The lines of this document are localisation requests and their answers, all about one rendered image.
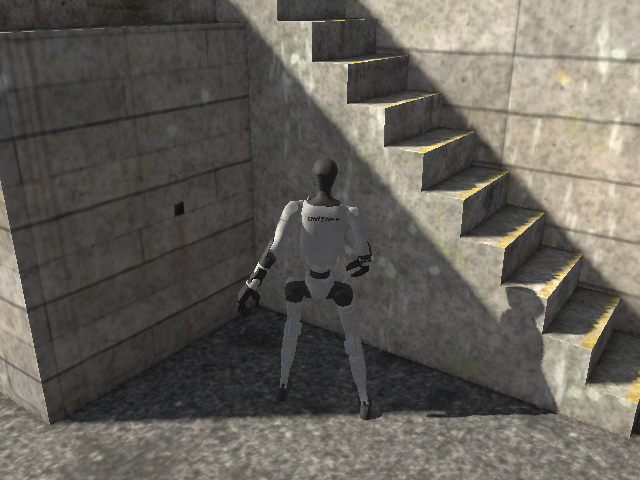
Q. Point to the left robot hand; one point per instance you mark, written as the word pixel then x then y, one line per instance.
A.
pixel 243 296

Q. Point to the right robot hand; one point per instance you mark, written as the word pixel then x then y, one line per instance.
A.
pixel 355 264

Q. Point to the robot right upper arm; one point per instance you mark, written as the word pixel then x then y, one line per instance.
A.
pixel 355 214

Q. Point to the robot left upper arm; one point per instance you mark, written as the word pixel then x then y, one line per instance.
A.
pixel 291 211

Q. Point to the robot left forearm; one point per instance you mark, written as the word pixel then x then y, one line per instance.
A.
pixel 262 268

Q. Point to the robot right forearm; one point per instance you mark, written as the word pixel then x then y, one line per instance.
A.
pixel 365 260

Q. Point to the right robot thigh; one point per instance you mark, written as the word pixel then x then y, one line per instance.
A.
pixel 343 295

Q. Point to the right robot shin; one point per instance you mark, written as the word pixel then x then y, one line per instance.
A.
pixel 358 369

